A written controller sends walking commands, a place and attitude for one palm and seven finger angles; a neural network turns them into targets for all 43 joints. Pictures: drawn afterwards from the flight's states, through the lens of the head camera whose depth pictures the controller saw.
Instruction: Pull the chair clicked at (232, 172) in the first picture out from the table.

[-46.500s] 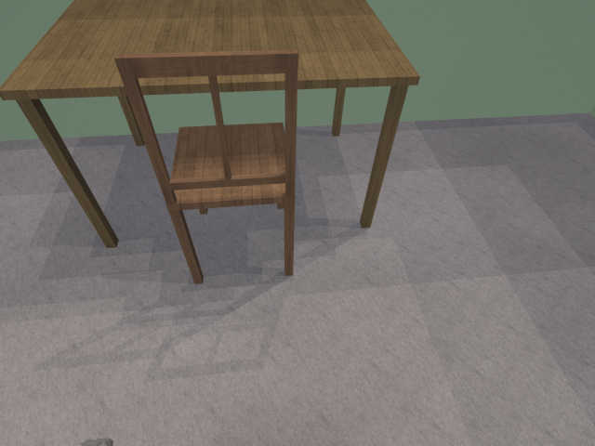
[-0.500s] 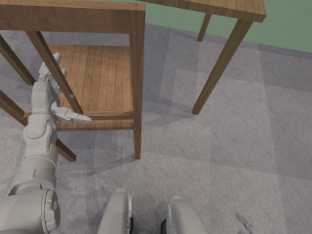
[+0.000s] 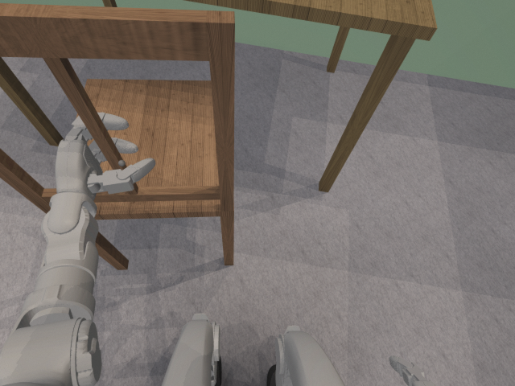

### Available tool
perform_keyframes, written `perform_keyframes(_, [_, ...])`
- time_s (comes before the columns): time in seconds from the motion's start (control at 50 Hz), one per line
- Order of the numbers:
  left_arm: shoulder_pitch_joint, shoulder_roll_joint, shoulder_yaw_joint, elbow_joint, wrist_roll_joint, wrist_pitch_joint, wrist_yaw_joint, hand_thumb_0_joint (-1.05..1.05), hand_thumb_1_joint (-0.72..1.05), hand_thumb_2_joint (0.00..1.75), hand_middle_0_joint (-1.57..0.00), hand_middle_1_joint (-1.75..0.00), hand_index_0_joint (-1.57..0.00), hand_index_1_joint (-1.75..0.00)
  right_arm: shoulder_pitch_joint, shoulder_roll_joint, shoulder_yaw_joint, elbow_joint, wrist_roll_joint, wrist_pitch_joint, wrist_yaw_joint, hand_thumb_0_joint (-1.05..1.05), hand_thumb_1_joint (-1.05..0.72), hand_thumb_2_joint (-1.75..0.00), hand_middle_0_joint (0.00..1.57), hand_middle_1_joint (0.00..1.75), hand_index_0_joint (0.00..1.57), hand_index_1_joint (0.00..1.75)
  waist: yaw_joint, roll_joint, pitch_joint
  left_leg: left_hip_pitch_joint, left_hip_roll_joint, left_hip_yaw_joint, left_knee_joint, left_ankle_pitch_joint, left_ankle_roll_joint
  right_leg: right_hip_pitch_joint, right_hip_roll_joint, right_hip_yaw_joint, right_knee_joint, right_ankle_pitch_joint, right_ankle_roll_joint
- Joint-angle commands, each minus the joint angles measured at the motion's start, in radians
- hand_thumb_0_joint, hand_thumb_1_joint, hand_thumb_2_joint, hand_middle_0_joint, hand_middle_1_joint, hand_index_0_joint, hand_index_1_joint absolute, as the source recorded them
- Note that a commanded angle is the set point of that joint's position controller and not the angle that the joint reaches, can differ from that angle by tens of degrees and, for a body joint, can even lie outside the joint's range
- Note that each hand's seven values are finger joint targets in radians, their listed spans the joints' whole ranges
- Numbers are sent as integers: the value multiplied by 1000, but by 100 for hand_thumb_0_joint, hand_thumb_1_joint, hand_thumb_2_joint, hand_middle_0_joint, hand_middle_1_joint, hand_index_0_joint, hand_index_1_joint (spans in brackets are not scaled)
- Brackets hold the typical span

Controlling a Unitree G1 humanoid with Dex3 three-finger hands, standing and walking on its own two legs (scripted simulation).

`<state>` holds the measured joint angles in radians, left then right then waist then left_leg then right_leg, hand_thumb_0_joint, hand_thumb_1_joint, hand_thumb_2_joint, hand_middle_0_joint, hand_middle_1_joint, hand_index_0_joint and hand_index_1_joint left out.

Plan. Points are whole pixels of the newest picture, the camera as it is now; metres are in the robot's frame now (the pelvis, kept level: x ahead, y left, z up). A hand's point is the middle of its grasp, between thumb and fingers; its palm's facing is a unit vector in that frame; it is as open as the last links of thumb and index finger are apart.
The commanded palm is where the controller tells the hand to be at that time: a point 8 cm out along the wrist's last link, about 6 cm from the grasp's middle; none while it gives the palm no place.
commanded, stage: hook a spindle and tug to test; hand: left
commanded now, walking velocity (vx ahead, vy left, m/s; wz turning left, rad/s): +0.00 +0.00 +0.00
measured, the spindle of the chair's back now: (104, 141) +0.46 +0.24 +0.05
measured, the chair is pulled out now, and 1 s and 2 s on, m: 0.19 0.21 0.31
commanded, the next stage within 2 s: step backward, pulling the chair out in 0.80 s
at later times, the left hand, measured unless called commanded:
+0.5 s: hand (121, 164) +0.43 +0.21 +0.04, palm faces +0.09 -1.00 -0.03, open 5.1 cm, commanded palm +0.39 +0.25 +0.04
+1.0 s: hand (122, 173) +0.41 +0.21 +0.05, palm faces +0.12 -0.98 -0.13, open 5.2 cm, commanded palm +0.38 +0.25 +0.04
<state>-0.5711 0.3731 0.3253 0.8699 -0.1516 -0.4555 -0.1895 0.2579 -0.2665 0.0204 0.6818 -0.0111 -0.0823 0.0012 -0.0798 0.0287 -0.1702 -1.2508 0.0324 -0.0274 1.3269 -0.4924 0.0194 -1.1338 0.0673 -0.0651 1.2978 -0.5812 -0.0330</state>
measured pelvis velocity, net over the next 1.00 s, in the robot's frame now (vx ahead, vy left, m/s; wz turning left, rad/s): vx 0.02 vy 0.01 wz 0.01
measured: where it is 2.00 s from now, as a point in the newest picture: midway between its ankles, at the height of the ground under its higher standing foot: outside the picture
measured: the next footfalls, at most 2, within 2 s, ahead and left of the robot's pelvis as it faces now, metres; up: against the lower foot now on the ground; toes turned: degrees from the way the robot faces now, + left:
none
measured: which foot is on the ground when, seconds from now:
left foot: down 0.00-1.00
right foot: down 0.00-1.00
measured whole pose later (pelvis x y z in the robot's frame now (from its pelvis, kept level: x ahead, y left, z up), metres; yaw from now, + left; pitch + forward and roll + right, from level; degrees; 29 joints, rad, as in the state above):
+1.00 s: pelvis +0.02 +0.01 +0.03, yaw +1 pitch +18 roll -3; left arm -0.37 0.31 0.22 0.59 -0.09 -0.26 -0.03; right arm 0.20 -0.23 0.01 0.61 0.04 0.03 -0.04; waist -0.07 0.02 -0.08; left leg -1.02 0.02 0.00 1.19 -0.48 0.03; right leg -0.91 0.06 -0.03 1.16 -0.56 -0.01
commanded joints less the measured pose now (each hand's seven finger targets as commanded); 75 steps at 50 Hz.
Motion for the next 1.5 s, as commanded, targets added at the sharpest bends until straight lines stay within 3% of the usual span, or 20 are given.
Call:
perform_keyframes(0.0, [-323,159,-2,-232,-6,-82,-21,0,68,80,-50,-145,-50,-145,80,-165,-65,-81,-1,-38,-7,0,-90,-90,20,30,20,30,-15,93,-460,492,-20,-53,-150,248,-2,90,-1,52,-192,272,-1])
perform_keyframes(0.04, [-300,198,37,-238,-11,-85,-22,0,79,85,-50,-145,-50,-145,83,-170,-68,-81,-2,-36,-9,0,-90,-90,20,30,20,30,-1,69,-471,471,-20,-48,-146,256,-1,124,-2,58,-191,289,-1])
perform_keyframes(0.08, [-325,180,13,-242,-9,-85,-26,0,90,90,-50,-145,-50,-145,82,-168,-65,-81,-1,-38,-9,0,-90,-90,20,30,20,30,-13,83,-463,478,-19,-50,-147,257,0,108,0,55,-187,286,-2])
perform_keyframes(0.16, [-281,180,29,-207,-14,-73,-27,0,90,90,-50,-145,-50,-145,82,-167,-65,-81,0,-34,-7,0,-90,-90,20,30,20,30,-7,61,-430,451,-20,-46,-148,246,0,116,-1,56,-195,283,0])
perform_keyframes(0.26, [-219,140,2,-266,-24,-64,-33,0,90,90,-50,-145,-50,-145,70,-161,-68,-99,4,-31,-3,0,-90,-90,20,30,20,30,1,86,-456,502,-18,-46,-154,290,-5,117,0,48,-192,315,0])
perform_keyframes(0.38, [-151,158,21,-321,-23,-60,-24,0,90,90,-50,-145,-50,-145,65,-165,-70,-112,4,-29,0,0,-90,-90,20,30,20,30,20,95,-469,519,-16,-49,-162,321,-9,129,2,42,-181,334,-5])
perform_keyframes(0.5, [-15,80,-31,-420,-28,-52,-8,0,90,90,-50,-145,-50,-145,59,-153,-78,-132,6,-25,15,0,-90,-90,20,30,20,30,32,105,-503,623,-5,-62,-175,455,-26,128,6,23,-177,394,-5])
perform_keyframes(0.58, [22,104,-7,-432,-31,-52,2,0,90,90,-50,-145,-50,-145,48,-156,-77,-132,6,-22,14,0,-90,-90,20,30,20,30,28,49,-443,538,-12,-46,-171,391,-15,163,7,34,-184,392,-2])
perform_keyframes(0.72, [121,85,-5,-460,-39,-50,-4,0,90,90,-50,-145,-50,-145,37,-146,-77,-144,8,-20,15,0,-90,-90,20,30,20,30,43,67,-442,553,-12,-41,-171,455,-21,179,3,34,-176,438,-1])
perform_keyframes(0.88, [8,79,-26,-477,-33,-42,-2,0,90,90,-50,-145,-50,-145,30,-150,-78,-137,6,-27,4,0,-90,-90,20,30,20,30,19,80,-450,567,-10,-53,-161,422,-22,132,0,33,-168,401,0])
perform_keyframes(0.9, [-196,427,68,-619,111,64,141,0,90,90,-50,-145,-50,-145,81,-167,-81,-194,54,55,-28,0,-90,-90,20,30,20,30,55,160,-628,880,-1,-18,-346,373,10,455,-66,145,-362,420,-2])
perform_keyframes(0.94, [-74,218,-63,-535,121,199,232,0,90,90,-50,-145,-50,-145,66,-131,-69,-215,67,98,-67,0,-90,-90,20,30,20,30,18,172,-500,881,-8,-17,-406,424,15,486,-67,112,-444,541,16])
perform_keyframes(0.98, [49,132,-124,-346,129,283,272,0,90,90,-50,-145,-50,-145,59,-130,-56,-199,70,139,-90,0,-90,-90,20,30,20,30,2,35,-352,803,8,-33,-453,393,26,511,-65,96,-493,536,33])
perform_keyframes(1.0, [31,112,-153,-299,138,303,285,0,90,90,-50,-145,-50,-145,65,-128,-50,-186,71,156,-97,0,-90,-90,20,30,20,30,-5,16,-313,788,17,-35,-475,414,28,547,-76,104,-516,591,41])
perform_keyframes(1.06, [-53,116,-175,-177,147,321,313,0,90,90,-50,-145,-50,-145,62,-136,-39,-164,69,191,-107,0,-90,-90,20,30,20,30,-9,11,-258,814,34,-33,-540,492,28,621,-90,121,-593,694,71])
perform_keyframes(1.1, [-111,123,-169,-147,150,290,320,0,90,90,-50,-145,-50,-145,68,-140,-44,-151,63,199,-113,0,-90,-90,20,30,20,30,-2,92,-279,920,51,-42,-573,667,24,632,-81,105,-610,742,68])
perform_keyframes(1.2, [-104,80,-195,-101,136,240,306,0,90,90,-50,-145,-50,-145,50,-133,-60,-134,47,205,-102,0,-90,-90,20,30,20,30,18,234,-277,1098,110,-106,-658,859,28,595,-37,84,-646,537,54])
perform_keyframes(1.26, [-57,56,-209,-108,119,228,290,0,90,90,-50,-145,-50,-145,25,-131,-66,-137,42,200,-98,0,-90,-90,20,30,20,30,32,269,-258,1125,135,-133,-721,838,30,596,-21,78,-652,400,42])
perform_keyframes(1.34, [-9,51,-203,-138,107,219,275,0,90,90,-50,-145,-50,-145,-5,-132,-75,-140,38,189,-97,0,-90,-90,20,30,20,30,38,243,-237,1118,161,-145,-783,756,42,631,-15,75,-668,315,35])
perform_keyframes(1.48, [-74,67,-206,-120,114,204,282,0,90,90,-50,-145,-50,-145,-12,-140,-84,-117,43,165,-114,0,-90,-90,20,30,20,30,14,150,-205,1046,147,-112,-807,576,44,700,-28,90,-737,419,41])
